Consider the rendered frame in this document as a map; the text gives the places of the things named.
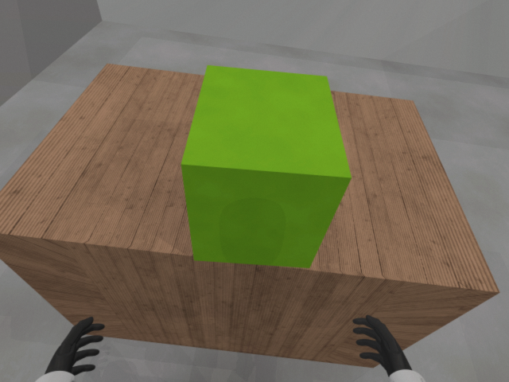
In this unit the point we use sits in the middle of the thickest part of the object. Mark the robot left hand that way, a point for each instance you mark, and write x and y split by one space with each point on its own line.
66 355

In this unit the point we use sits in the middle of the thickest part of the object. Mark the pedestal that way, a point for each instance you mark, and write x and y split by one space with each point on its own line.
96 222

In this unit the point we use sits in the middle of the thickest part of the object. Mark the carton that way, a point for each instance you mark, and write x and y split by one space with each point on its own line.
264 167

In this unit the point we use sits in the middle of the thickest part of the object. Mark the robot right hand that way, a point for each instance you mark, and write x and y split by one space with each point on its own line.
390 355

